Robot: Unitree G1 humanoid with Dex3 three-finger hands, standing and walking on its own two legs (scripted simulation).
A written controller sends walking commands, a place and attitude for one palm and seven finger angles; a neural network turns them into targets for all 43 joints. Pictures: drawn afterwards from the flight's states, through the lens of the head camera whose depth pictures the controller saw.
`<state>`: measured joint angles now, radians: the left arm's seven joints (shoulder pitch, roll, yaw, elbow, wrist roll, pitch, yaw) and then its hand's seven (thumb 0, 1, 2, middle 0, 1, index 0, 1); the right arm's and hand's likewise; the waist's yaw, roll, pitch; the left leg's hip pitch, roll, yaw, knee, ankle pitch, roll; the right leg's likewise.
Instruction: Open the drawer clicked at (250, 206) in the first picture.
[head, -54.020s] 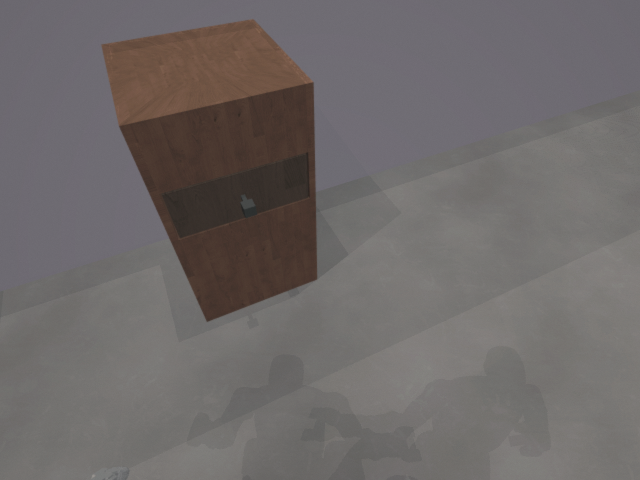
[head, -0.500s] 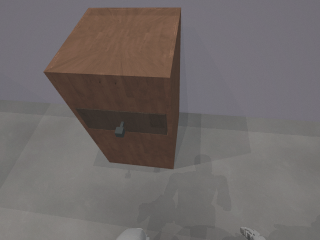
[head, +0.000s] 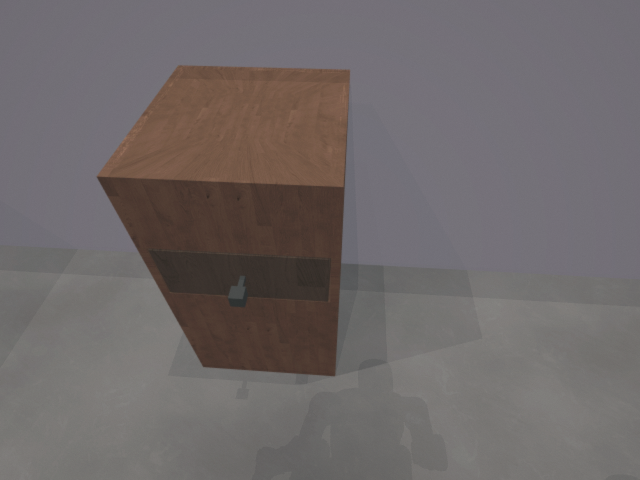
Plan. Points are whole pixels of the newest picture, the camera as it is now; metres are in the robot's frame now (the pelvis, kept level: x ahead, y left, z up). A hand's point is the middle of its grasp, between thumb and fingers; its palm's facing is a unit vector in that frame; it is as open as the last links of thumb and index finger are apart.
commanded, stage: come to a stop and stand still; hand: left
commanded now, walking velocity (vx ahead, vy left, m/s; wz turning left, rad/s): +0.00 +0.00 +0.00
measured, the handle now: (239, 290) +0.53 +0.23 -0.24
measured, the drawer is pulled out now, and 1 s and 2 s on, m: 0.00 0.00 0.00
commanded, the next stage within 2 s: look again from close up in 0.42 s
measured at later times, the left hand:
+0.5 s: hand out of the picture -0.02 +0.21 -0.16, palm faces -0.03 -0.98 -0.20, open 7.4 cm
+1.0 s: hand out of the picture -0.01 +0.16 -0.16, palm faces -0.01 -0.99 -0.15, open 7.3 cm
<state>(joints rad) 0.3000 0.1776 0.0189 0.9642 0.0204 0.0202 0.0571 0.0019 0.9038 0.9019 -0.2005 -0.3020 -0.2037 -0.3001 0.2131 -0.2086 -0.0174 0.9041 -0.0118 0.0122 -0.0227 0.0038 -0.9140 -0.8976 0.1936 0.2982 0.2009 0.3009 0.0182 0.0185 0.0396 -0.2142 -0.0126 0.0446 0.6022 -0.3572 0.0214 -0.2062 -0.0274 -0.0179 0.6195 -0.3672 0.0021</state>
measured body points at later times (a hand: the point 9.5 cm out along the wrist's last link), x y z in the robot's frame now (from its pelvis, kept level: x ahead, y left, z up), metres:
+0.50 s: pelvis -0.02 +0.03 +0.01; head -0.01 +0.03 +0.46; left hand -0.02 +0.26 -0.14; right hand -0.05 -0.19 -0.15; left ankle -0.02 +0.11 -0.73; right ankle -0.03 -0.12 -0.73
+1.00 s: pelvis +0.00 +0.01 +0.01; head +0.01 +0.01 +0.46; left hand -0.01 +0.22 -0.15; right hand +0.00 -0.21 -0.15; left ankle -0.02 +0.11 -0.73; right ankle -0.03 -0.12 -0.73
